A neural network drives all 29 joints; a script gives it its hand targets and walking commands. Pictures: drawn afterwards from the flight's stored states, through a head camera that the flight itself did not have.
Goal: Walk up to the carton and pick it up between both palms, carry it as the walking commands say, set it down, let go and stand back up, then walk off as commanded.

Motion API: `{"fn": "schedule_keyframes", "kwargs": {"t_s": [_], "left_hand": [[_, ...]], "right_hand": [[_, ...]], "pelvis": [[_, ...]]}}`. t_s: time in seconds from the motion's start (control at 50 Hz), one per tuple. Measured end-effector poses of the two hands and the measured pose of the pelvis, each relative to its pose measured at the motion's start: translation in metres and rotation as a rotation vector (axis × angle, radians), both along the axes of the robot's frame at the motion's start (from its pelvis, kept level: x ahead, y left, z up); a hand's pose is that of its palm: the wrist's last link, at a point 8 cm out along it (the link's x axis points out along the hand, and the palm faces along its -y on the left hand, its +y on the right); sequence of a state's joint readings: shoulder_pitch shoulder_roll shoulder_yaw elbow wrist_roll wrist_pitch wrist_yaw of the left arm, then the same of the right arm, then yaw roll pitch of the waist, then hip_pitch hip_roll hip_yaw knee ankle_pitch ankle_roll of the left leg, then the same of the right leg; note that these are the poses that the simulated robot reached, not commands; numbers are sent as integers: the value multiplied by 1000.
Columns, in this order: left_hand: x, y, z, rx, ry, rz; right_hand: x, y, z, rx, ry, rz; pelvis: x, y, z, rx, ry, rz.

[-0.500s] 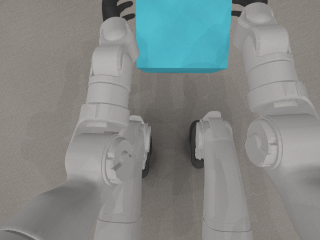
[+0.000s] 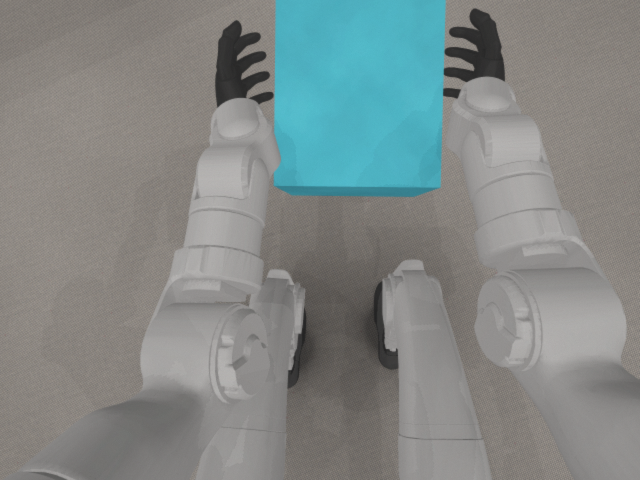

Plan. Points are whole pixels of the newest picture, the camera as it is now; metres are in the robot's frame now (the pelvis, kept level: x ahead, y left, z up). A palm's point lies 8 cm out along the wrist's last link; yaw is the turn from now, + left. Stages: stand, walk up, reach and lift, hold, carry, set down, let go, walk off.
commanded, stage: reach and lift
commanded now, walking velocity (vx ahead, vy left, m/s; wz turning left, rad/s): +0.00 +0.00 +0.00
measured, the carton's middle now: (355, 101) +0.54 -0.02 -0.13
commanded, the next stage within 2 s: none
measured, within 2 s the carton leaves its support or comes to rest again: neither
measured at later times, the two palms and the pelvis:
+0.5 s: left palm (202, 55) +0.48 +0.10 +0.08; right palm (544, 51) +0.49 -0.16 +0.06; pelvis +0.08 +0.00 +0.09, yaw +0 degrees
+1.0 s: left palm (147, 12) +0.46 +0.11 +0.16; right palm (613, 14) +0.46 -0.16 +0.14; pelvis +0.10 +0.00 +0.14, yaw -1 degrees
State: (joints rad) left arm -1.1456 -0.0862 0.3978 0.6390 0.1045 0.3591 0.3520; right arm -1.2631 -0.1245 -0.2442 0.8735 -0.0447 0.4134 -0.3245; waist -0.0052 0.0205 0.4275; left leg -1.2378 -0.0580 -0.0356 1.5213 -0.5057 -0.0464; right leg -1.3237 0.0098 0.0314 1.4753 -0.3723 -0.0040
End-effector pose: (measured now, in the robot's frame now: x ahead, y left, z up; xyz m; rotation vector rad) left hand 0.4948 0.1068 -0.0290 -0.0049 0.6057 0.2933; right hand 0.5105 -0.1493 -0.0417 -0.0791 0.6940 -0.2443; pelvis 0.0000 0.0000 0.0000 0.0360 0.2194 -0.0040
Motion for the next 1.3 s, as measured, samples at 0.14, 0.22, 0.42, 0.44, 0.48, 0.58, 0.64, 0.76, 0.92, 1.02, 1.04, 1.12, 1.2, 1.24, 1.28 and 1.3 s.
{"fn": "schedule_keyframes", "kwargs": {"t_s": [0.14, 0.22, 0.42, 0.44, 0.48, 0.58, 0.64, 0.76, 0.92, 1.02, 1.04, 1.12, 1.2, 1.24, 1.28, 1.3], "left_hand": [[-6, -3, 34, 3, 1, -23], [-10, -4, 62, -17, 6, -50], [-9, -3, 106, -48, 39, -114], [-9, -3, 107, -53, 44, -112], [-10, -2, 108, -59, 56, -110], [-17, -3, 113, -38, 67, -126], [-20, -3, 119, -35, 65, -117], [-24, -3, 139, -22, 42, -123], [-28, -2, 173, -25, 13, -127], [-33, -1, 189, -34, 13, -134], [-34, -1, 192, -34, 13, -134], [-37, 2, 205, -38, 16, -136], [-41, 6, 217, -37, 18, -133], [-43, 8, 222, -36, 20, -133], [-44, 9, 228, -38, 20, -133], [-45, 10, 231, -39, 19, -133]], "right_hand": [[-11, -3, 30, 31, 1, -27], [-19, -7, 56, 46, 6, -35], [-22, -10, 101, 46, 38, -11], [-22, -10, 102, 41, 44, -8], [-23, -10, 105, 32, 54, -3], [-29, -10, 110, 1, 61, 14], [-33, -10, 116, -1, 59, 13], [-39, -9, 134, -5, 38, 11], [-46, -9, 167, 28, 8, -18], [-50, -9, 184, 45, 5, -22], [-51, -9, 187, 53, 5, -22], [-56, -8, 199, 56, 8, -8], [-61, -4, 209, 63, 12, 8], [-63, -3, 214, 72, 15, 15], [-65, -2, 220, 70, 16, 21], [-66, -1, 222, 70, 17, 23]], "pelvis": [[15, 0, 16, 0, 74, 3], [33, 0, 31, 0, 149, 5], [67, -3, 79, 0, 181, -1], [71, -3, 83, 0, 179, -1], [77, -3, 90, -1, 176, -2], [91, -2, 104, -5, 166, -5], [97, -1, 111, -6, 160, -7], [101, -1, 123, -8, 122, -10], [100, 0, 136, -11, 51, -13], [101, -1, 144, -12, 7, -15], [101, -1, 146, -12, -1, -15], [105, -1, 153, -14, -38, -17], [108, 0, 160, -16, -78, -18], [109, 1, 163, -18, -99, -19], [110, 1, 166, -20, -118, -20], [111, 2, 167, -21, -128, -20]]}}
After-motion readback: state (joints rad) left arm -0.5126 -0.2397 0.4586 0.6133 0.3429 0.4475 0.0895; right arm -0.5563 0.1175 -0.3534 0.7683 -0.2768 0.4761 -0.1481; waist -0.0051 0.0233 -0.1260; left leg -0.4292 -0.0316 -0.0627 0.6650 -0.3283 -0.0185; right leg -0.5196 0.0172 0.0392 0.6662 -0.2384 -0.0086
